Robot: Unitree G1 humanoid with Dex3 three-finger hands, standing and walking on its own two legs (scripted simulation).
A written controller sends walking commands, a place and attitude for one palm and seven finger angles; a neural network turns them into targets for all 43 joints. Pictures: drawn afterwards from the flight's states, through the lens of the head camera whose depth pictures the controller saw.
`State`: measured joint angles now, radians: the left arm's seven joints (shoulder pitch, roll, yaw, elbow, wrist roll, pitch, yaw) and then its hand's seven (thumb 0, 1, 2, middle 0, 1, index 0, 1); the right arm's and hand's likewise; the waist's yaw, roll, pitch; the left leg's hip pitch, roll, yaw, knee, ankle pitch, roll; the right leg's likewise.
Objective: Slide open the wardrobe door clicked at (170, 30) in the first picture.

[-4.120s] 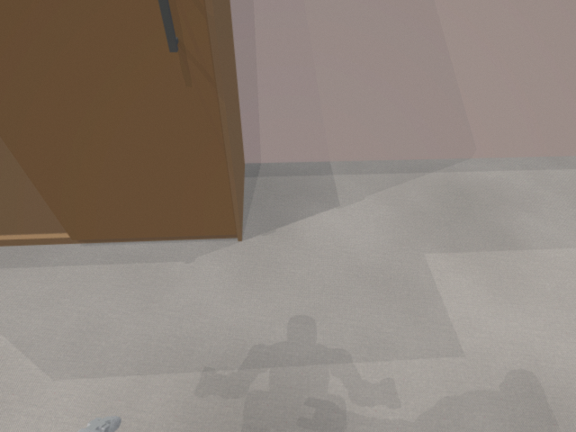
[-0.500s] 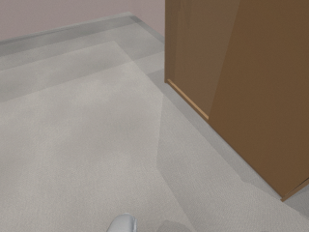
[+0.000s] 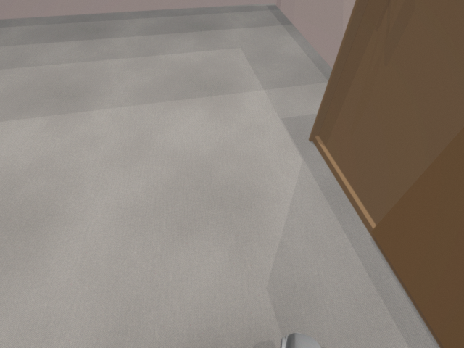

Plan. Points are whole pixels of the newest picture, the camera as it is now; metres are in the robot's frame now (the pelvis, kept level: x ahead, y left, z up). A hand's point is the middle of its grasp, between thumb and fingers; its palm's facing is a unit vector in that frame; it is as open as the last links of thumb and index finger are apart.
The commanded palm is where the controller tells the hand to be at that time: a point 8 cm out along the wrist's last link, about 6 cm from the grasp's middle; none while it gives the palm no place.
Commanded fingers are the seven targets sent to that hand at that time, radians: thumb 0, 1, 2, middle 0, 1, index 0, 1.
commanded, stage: turn to face it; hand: right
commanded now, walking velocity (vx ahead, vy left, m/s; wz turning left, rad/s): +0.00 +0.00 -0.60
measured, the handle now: out of the picture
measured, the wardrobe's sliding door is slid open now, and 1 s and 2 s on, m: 0.00 0.00 0.00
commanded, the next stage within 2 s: take the last steps up to it in 1.88 s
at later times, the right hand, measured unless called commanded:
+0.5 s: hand out of the picture +0.09 -0.27 -0.17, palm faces +0.30 +0.93 -0.21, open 7.4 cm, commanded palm none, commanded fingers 0.00 -0.90 -0.90 0.20 0.30 0.20 0.30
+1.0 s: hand out of the picture +0.09 -0.20 -0.14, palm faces +0.52 +0.81 -0.29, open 7.4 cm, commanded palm none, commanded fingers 0.00 -0.90 -0.90 0.20 0.30 0.20 0.30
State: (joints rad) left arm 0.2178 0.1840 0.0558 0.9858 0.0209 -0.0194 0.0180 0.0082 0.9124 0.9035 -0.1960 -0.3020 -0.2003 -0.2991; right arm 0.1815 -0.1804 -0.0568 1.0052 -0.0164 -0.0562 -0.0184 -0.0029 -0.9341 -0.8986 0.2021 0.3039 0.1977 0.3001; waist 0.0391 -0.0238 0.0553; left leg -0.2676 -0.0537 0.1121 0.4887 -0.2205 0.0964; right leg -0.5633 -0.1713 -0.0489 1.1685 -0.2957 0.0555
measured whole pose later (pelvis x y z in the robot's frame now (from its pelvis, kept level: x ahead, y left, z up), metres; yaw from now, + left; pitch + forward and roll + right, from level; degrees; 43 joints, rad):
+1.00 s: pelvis +0.11 +0.02 +0.01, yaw -33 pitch +0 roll -2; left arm 0.23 0.27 0.11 0.93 0.02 0.08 -0.03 0.01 0.91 0.90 -0.20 -0.30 -0.20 -0.30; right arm 0.18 -0.18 -0.03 0.88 -0.02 0.02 -0.03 0.01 -0.91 -0.90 0.20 0.30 0.20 0.30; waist 0.04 -0.04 0.04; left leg -0.19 0.07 0.09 0.50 -0.31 0.00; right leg -0.57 0.02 0.01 1.12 -0.35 0.06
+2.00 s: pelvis +0.10 +0.00 +0.00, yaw -64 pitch -1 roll -1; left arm 0.18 0.23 0.06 0.97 0.01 0.07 -0.02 0.01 0.91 0.90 -0.20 -0.30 -0.20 -0.30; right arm 0.22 -0.19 -0.03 0.92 -0.03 0.01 -0.02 0.01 -0.91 -0.90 0.20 0.30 0.20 0.30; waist -0.01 0.01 0.09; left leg -0.22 0.12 0.16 0.55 -0.30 -0.02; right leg -0.35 -0.03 -0.04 0.81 -0.45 0.05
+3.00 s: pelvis +0.14 -0.23 -0.01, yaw -69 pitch -2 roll +1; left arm 0.14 0.17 0.05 1.00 0.02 -0.06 -0.02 0.00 0.91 0.90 -0.19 -0.30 -0.20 -0.30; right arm 0.42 -0.14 -0.04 1.16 -0.02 -0.03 -0.01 0.01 -0.91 -0.90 0.20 0.30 0.20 0.30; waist -0.06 0.03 0.07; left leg -0.14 0.09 0.10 0.76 -0.51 -0.02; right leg -0.38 -0.08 -0.14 0.62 -0.19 -0.03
